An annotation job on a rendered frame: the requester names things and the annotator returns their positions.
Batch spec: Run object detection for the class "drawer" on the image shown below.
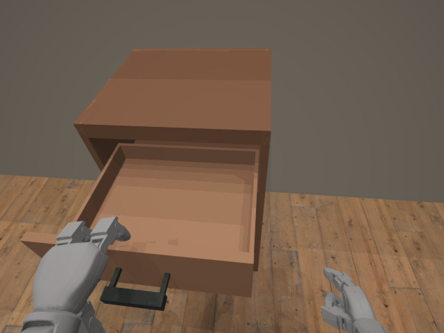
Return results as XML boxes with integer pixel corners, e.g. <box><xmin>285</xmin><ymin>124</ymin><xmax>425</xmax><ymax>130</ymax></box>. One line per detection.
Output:
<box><xmin>20</xmin><ymin>143</ymin><xmax>259</xmax><ymax>298</ymax></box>

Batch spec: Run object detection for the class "robot right forearm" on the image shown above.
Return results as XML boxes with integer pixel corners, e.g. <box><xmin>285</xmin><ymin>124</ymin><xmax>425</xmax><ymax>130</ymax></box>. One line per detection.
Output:
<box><xmin>352</xmin><ymin>318</ymin><xmax>388</xmax><ymax>333</ymax></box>

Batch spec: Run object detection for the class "robot left forearm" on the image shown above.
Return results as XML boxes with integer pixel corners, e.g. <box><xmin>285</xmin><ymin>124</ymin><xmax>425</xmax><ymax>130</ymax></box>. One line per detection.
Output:
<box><xmin>19</xmin><ymin>309</ymin><xmax>81</xmax><ymax>333</ymax></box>

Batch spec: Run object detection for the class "right robot hand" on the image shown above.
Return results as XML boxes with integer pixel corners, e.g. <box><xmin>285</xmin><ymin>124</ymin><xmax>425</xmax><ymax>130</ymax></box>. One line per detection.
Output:
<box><xmin>321</xmin><ymin>267</ymin><xmax>377</xmax><ymax>333</ymax></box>

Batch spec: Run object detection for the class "cabinet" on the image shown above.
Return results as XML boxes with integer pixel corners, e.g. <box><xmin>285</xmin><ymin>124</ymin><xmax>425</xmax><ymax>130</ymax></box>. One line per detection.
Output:
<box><xmin>74</xmin><ymin>48</ymin><xmax>272</xmax><ymax>271</ymax></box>

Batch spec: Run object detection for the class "handle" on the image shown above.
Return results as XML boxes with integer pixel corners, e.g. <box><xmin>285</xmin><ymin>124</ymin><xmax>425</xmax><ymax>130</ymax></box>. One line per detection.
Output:
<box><xmin>100</xmin><ymin>267</ymin><xmax>170</xmax><ymax>311</ymax></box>

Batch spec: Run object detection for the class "left robot hand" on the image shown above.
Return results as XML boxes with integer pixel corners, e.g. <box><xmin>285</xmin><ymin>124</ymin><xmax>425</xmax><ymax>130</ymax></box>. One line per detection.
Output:
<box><xmin>33</xmin><ymin>216</ymin><xmax>131</xmax><ymax>333</ymax></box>

